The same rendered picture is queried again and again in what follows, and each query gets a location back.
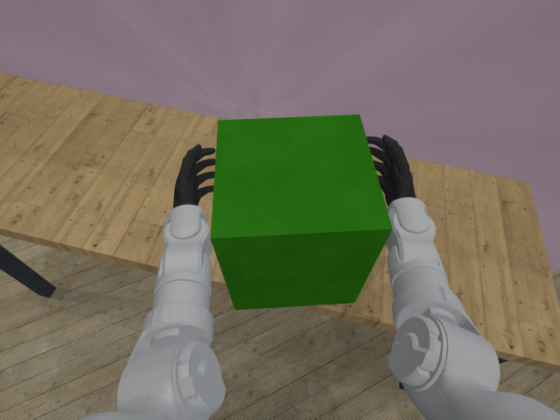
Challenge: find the robot right upper arm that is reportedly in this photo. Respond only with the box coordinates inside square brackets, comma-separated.
[388, 314, 560, 420]

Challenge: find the right robot hand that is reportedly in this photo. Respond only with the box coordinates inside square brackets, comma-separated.
[367, 135, 416, 206]

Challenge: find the left robot forearm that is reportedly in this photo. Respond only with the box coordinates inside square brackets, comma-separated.
[117, 205, 214, 410]

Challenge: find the left robot hand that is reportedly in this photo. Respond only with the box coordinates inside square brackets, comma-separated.
[173, 144, 215, 208]

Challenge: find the table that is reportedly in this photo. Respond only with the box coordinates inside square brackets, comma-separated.
[0, 73, 560, 390]

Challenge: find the right robot forearm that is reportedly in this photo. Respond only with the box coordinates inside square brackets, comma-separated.
[385, 197, 501, 387]

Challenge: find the carton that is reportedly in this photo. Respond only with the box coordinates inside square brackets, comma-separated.
[210, 115, 393, 310]

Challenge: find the robot left upper arm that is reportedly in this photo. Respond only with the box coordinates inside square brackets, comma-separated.
[81, 339, 226, 420]

